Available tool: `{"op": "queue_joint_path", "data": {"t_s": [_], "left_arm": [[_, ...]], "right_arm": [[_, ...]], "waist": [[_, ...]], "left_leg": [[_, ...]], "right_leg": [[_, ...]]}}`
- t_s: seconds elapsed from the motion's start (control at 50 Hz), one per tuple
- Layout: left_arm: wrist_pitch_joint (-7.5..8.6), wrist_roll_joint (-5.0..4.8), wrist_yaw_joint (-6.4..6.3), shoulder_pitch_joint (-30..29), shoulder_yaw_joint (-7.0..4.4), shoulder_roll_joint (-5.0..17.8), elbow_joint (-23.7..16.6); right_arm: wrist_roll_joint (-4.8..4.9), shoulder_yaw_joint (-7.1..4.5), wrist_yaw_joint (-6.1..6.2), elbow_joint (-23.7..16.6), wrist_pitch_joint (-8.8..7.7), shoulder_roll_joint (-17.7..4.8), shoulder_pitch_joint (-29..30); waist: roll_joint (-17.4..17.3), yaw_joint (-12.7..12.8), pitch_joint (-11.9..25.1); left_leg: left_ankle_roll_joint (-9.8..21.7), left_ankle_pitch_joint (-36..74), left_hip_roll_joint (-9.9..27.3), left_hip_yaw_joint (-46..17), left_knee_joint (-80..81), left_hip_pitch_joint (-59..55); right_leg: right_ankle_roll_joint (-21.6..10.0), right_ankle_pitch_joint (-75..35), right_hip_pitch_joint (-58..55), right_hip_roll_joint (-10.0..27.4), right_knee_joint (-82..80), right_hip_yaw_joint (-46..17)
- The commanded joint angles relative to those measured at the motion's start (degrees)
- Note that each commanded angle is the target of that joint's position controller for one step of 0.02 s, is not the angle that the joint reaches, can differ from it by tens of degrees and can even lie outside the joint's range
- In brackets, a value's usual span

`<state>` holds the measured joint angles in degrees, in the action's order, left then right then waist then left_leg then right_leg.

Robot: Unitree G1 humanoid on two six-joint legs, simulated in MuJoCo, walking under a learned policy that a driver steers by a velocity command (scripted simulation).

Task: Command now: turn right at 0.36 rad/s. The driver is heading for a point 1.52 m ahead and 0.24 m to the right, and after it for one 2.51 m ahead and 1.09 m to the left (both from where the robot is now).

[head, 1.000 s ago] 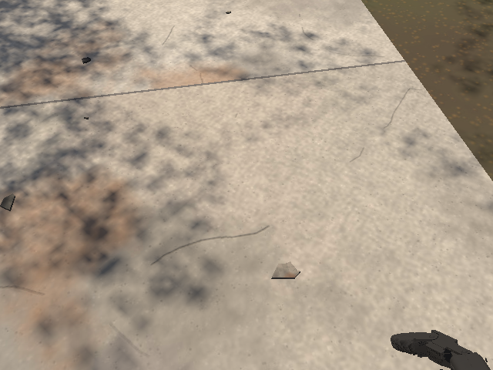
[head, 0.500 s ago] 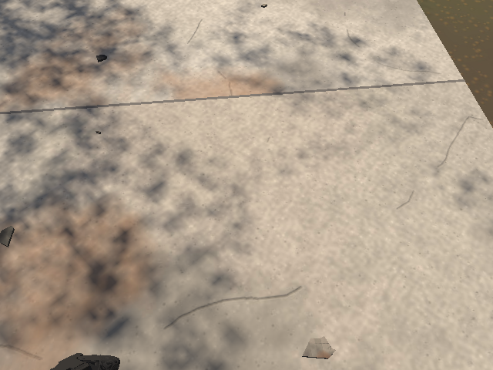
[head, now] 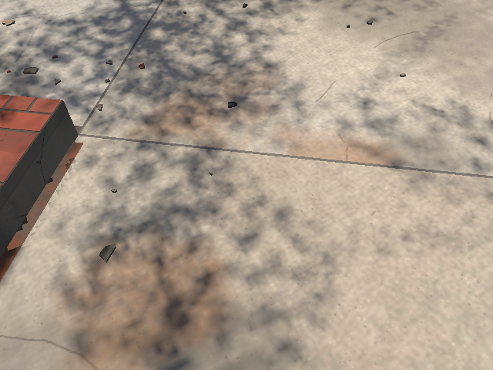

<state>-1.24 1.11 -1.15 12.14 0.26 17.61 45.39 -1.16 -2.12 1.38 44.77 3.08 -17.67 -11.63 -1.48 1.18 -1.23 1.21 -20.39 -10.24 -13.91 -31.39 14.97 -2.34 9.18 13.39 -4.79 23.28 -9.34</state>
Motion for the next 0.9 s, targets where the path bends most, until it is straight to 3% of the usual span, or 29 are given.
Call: {"op": "queue_joint_path", "data": {"t_s": [0.02, 0.06, 0.14, 0.28, 0.32, 0.36, 0.38, 0.4, 0.42, 0.44, 0.46, 0.48, 0.5, 0.56, 0.58, 0.6, 0.64, 0.66, 0.7, 0.76, 0.8, 0.82, 0.84, 0.86, 0.88, 0.9], "left_arm": [[-0.03, -0.75, 0.73, 0.3, -4.36, 13.92, -2.52], [-0.32, -1.28, 0.92, 1.27, -5.23, 13.33, -2.58], [-0.66, -1.27, 1.11, 4.28, -6.5, 11.78, -2.3], [-1.49, -0.72, 0.99, 5.49, -8.47, 12.68, -2.49], [-1.64, -0.46, 1.29, 3.57, -8.67, 12.72, -3.09], [-1.75, -0.44, 1.4, 0.1, -8.46, 12.13, -3.94], [-1.6, -0.76, 1.2, -0.12, -8.0, 10.91, -4.0], [-1.23, -0.98, 1.01, 4.6, -7.04, 7.36, -3.53], [-1.05, -1.03, 0.53, 7.07, -6.89, 6.79, -3.72], [-1.1, 0.39, 0.34, 4.2, -7.7, 11.83, -3.57], [-1.28, 0.5, 0.5, 3.8, -7.7, 11.69, -3.26], [-1.65, 0.52, 0.87, 4.24, -7.33, 10.65, -2.24], [-2.02, 0.32, 1.28, 5.0, -7.01, 9.68, -1.53], [-2.43, -0.02, 1.12, 2.29, -4.91, 5.73, -0.67], [-2.69, 0.14, 0.82, 1.37, -4.24, 4.87, -0.58], [-2.89, 0.21, 0.45, -0.3, -4.07, 5.35, -0.76], [-2.89, -0.74, -0.62, -3.79, -4.08, 6.63, -1.43], [-2.73, -1.28, -0.9, -4.35, -4.02, 6.93, -1.65], [-1.99, -1.88, -1.25, -4.93, -3.78, 7.08, -2.27], [-0.7, -1.94, -1.63, -5.05, -3.31, 6.59, -3.26], [-0.01, -1.89, -1.87, -2.65, -2.96, 5.65, -3.21], [0.4, -1.53, -2.17, 0.62, -2.96, 5.52, -2.45], [0.73, -0.54, -2.8, 2.02, -3.75, 8.79, -2.12], [0.19, -0.49, -3.25, -1.7, -4.17, 12.93, -4.1], [-0.48, -0.25, -2.83, -2.86, -4.16, 12.06, -4.55], [-0.55, -0.2, -2.47, -4.75, -3.01, 7.73, -5.52]], "right_arm": [[-0.05, -2.61, 0.09, -2.88, -0.63, -10.02, -0.5], [-0.03, -1.95, -0.01, -3.06, -0.48, -8.13, 0.17], [0.48, -1.09, 0.73, -4.45, -0.61, -6.49, 4.33], [1.18, -0.58, 1.01, -5.62, -2.29, -7.75, 6.43], [1.27, -0.51, 1.24, -5.42, -2.71, -8.03, 5.02], [1.18, -0.57, 1.78, -4.34, -3.15, -8.29, 1.07], [0.87, -0.77, 2.26, -3.75, -3.44, -8.88, -0.37], [0.55, -1.42, 2.8, -4.67, -3.36, -12.3, 2.1], [0.11, -1.43, 2.51, -7.53, -2.94, -15.35, 5.93], [-0.94, -1.61, 1.84, -5.95, -2.53, -14.33, 5.16], [-0.41, -0.89, 1.32, -5.58, -2.49, -10.96, 5.69], [-0.01, -0.37, 0.9, -5.44, -2.58, -8.67, 6.53], [0.0, -0.09, 0.86, -5.48, -2.61, -7.96, 6.31], [0.05, 1.63, 0.4, -2.27, -3.49, -4.48, 0.82], [0.21, 1.85, 0.28, -0.98, -3.64, -4.59, 0.01], [0.38, 1.22, 0.2, -0.33, -3.44, -6.57, -0.95], [0.25, -1.04, -0.49, 0.81, -2.64, -11.78, -5.34], [0.35, -1.61, -0.79, 1.2, -2.47, -12.45, -6.51], [0.61, -2.44, -0.95, 1.55, -2.46, -12.52, -6.79], [0.72, -3.36, -0.95, 1.6, -2.12, -11.62, -5.21], [0.91, -3.93, -1.1, 1.17, -1.47, -11.18, -2.54], [1.26, -4.02, -1.16, 0.28, -1.09, -10.57, 0.39], [1.7, -3.4, -1.24, -0.73, -1.09, -7.48, 0.42], [1.39, -2.3, -1.04, -1.14, -1.18, -1.95, -6.07], [0.2, -3.65, -0.12, 0.39, -0.62, -8.22, -6.58], [0.01, -4.38, -0.08, 1.43, -0.04, -9.57, -6.56]], "waist": [[11.2, -1.68, -0.12], [9.14, -2.14, 0.56], [10.11, -0.54, 3.34], [10.33, 0.59, 5.87], [10.51, -0.24, 5.57], [10.62, -2.78, 4.99], [8.41, -3.43, 4.8], [-1.78, -0.13, 6.31], [-8.13, 0.36, 6.72], [-4.62, -0.31, 3.76], [-3.26, 0.73, 1.5], [-2.87, 0.98, -0.17], [-4.53, 1.11, -0.01], [-5.24, -0.73, 0.83], [-6.83, -0.4, 0.71], [-8.86, -0.91, 0.04], [-11.04, -3.16, -0.66], [-10.91, -3.3, 0.07], [-9.8, -2.8, 2.07], [-8.0, -1.85, 4.37], [-6.91, 0.15, 4.8], [-5.7, 2.39, 4.86], [0.56, 2.0, 5.26], [14.25, -2.03, 6.09], [10.35, -1.2, 4.26], [6.74, -2.63, 1.46]], "left_leg": [[-2.29, -5.5, 2.23, 6.17, -12.81, 8.49], [-3.67, -5.95, 2.97, 6.6, -18.12, 11.31], [-4.46, -5.34, 3.66, 7.06, -18.12, 14.12], [-2.87, -3.31, 3.22, 5.54, -8.9, 9.54], [-2.17, -1.94, 2.84, 5.43, -3.8, 3.97], [-1.51, 3.1, 3.54, 5.73, 6.72, -5.57], [-0.87, 8.08, 6.0, 5.25, 14.15, -11.73], [1.52, 2.49, 16.05, -4.85, 19.46, -16.5], [6.53, -2.19, 29.23, -19.45, 21.71, -14.32], [10.95, 3.9, 29.83, -19.56, 20.23, -6.07], [11.44, 9.9, 27.68, -14.71, 18.53, -3.24], [10.31, 14.25, 23.68, -8.44, 17.13, -1.82], [9.36, 18.46, 20.81, -4.57, 16.07, -2.66], [8.66, 31.24, 18.33, -2.49, 13.65, -5.91], [7.97, 30.82, 17.32, -3.17, 13.48, -8.03], [7.85, 31.12, 16.73, -4.76, 13.05, -9.69], [8.41, 36.48, 17.07, -9.64, 10.9, -12.46], [8.65, 39.88, 17.62, -11.79, 10.09, -14.38], [9.31, 44.21, 18.4, -15.37, 9.12, -17.36], [9.55, 43.68, 18.52, -18.57, 8.54, -16.31], [7.62, 38.34, 16.56, -18.47, 7.47, -10.84], [4.85, 31.8, 13.97, -16.56, 5.5, -4.23], [0.84, 15.98, 9.41, -11.24, -1.04, 5.99], [-1.7, -12.12, 1.26, 1.75, -13.71, 16.27], [-1.96, -14.95, 4.16, 6.71, -22.38, 15.46], [-1.97, -12.06, 6.42, 6.98, -27.6, 14.2]], "right_leg": [[-7.53, -5.73, -4.67, 13.42, -7.3, -22.53], [-6.72, -8.33, -5.77, 11.12, -6.14, -21.9], [-6.41, -10.31, -10.17, 8.15, -4.84, -23.26], [-6.59, -12.72, -10.67, 7.87, -3.63, -30.29], [-5.35, -10.65, -6.65, 6.95, -3.85, -31.59], [-2.41, -3.94, -0.38, 4.44, -3.44, -30.75], [0.06, 3.92, 4.2, 1.63, -1.09, -28.02], [2.87, 19.9, 9.27, -3.78, 7.71, -20.13], [4.01, 24.73, 14.17, -10.07, 21.56, -7.12], [4.07, 21.97, 13.93, -6.2, 29.71, -4.19], [3.81, 19.23, 12.8, -4.04, 34.17, -3.7], [3.74, 16.44, 12.28, -3.59, 37.46, -3.11], [4.05, 15.06, 12.37, -3.91, 40.19, -2.08], [4.84, 15.65, 9.62, -3.11, 31.91, -2.45], [5.16, 16.05, 8.8, -1.23, 25.47, 0.53], [5.64, 17.26, 8.73, 0.02, 21.08, 4.89], [5.45, 18.84, 10.01, -1.56, 17.7, 6.61], [5.14, 18.1, 10.74, -1.74, 16.82, 5.93], [4.44, 17.24, 11.37, -1.5, 15.53, 4.57], [3.25, 15.93, 7.97, -0.97, 11.95, 3.33], [2.42, 11.09, 0.7, -0.79, 4.03, 3.49], [1.9, 4.47, -7.64, 0.48, -4.27, 3.48], [-0.07, 1.96, -17.07, 8.62, -10.1, -2.97], [-4.56, -6.52, -22.08, 24.46, -10.77, -17.32], [-9.31, -12.79, -12.14, 28.06, -8.84, -15.96], [-9.47, -14.64, -8.91, 25.13, -8.83, -11.4]]}}
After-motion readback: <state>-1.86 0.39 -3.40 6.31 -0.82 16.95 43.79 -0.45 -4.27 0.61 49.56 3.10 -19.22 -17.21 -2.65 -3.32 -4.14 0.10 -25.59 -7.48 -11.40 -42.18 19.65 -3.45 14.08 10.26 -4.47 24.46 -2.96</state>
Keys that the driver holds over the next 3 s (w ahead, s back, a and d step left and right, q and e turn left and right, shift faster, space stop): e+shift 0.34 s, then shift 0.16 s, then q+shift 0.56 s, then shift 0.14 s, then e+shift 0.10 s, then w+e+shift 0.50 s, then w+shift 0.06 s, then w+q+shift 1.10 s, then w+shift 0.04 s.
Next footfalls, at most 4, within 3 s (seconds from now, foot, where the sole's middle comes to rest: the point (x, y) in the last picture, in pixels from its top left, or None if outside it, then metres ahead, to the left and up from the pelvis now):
0.40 left None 0.10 0.08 -0.78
0.84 right None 0.04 -0.10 -0.78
1.32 left None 0.08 0.11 -0.78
1.88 right None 0.41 -0.23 -0.78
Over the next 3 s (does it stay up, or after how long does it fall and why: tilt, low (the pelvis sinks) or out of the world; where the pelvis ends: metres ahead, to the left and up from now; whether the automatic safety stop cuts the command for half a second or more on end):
stays up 1.21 -0.37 -0.01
